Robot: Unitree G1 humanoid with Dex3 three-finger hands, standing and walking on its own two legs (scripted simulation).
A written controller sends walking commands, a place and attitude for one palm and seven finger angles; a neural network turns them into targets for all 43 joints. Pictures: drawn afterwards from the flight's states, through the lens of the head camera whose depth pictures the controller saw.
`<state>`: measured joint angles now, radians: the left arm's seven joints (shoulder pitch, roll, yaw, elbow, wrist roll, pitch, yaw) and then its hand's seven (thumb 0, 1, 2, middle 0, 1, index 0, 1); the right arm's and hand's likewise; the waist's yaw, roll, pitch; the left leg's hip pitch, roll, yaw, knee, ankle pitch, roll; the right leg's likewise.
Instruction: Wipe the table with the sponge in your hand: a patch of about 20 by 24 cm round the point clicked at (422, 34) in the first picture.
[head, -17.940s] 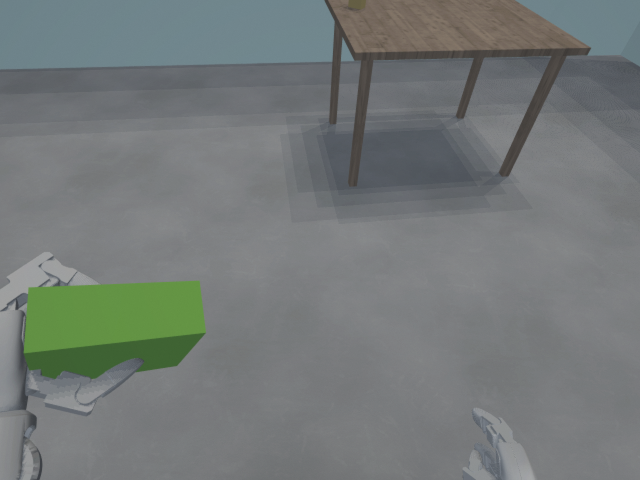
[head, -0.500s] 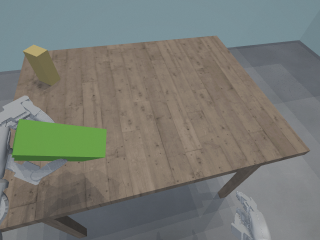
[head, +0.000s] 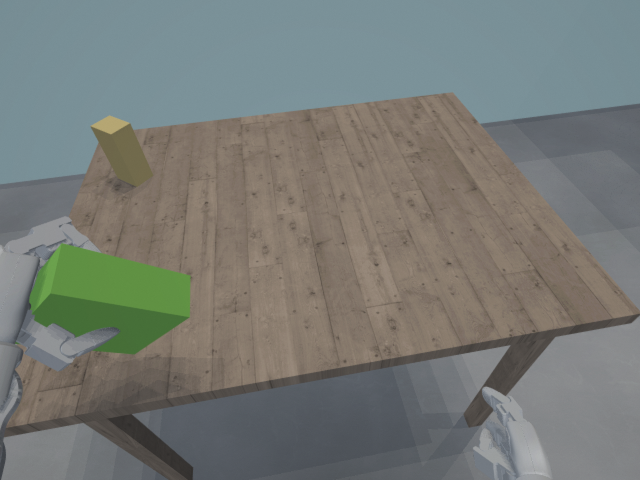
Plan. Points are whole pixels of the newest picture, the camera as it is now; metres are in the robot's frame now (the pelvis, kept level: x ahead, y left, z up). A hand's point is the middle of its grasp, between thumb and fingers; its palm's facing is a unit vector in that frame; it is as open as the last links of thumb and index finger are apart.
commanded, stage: turn the palm down, sponge in hand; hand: left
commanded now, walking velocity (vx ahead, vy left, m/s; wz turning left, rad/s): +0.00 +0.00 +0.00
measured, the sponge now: (124, 310) +0.25 +0.26 +0.11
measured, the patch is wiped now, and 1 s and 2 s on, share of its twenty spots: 0.00 0.00 0.00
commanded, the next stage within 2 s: move the sponge above the wiping area in 1.66 s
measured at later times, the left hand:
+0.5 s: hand (103, 305) +0.24 +0.27 +0.14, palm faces +0.15 -0.39 -0.91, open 9.5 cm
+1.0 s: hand (82, 303) +0.25 +0.31 +0.12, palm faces +0.06 -0.18 -0.98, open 9.5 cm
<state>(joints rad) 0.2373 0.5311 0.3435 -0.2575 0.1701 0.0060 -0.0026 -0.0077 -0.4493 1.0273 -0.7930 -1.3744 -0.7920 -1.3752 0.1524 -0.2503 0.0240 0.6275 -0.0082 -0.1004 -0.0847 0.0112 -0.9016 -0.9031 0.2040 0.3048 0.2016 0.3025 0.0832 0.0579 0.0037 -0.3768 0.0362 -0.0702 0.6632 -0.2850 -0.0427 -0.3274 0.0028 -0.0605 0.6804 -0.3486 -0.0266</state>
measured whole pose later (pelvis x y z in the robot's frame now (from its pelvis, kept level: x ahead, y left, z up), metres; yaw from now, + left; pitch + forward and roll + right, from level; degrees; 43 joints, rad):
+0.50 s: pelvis +0.02 +0.00 +0.00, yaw -2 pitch +2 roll +0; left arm 0.41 0.58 0.27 -0.37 0.40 0.03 0.02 -0.01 -0.45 1.03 -0.79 -1.38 -0.79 -1.38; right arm 0.19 -0.28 -0.03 0.58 0.01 -0.06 -0.11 0.01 -0.90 -0.90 0.20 0.30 0.20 0.30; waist 0.08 0.08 -0.03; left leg -0.38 0.05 -0.04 0.67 -0.33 -0.05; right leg -0.34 0.01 -0.03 0.69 -0.38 -0.03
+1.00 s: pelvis +0.02 +0.03 +0.02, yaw -3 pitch -1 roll +0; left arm 0.27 0.56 0.07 -0.29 0.74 0.21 0.01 0.00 -0.45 1.03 -0.79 -1.38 -0.79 -1.38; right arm 0.08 -0.24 0.03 0.62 0.03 -0.01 -0.10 0.01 -0.90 -0.90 0.20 0.30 0.19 0.30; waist 0.11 0.08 0.01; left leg -0.25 0.02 0.00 0.52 -0.25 -0.01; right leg -0.21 -0.02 0.00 0.50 -0.27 0.01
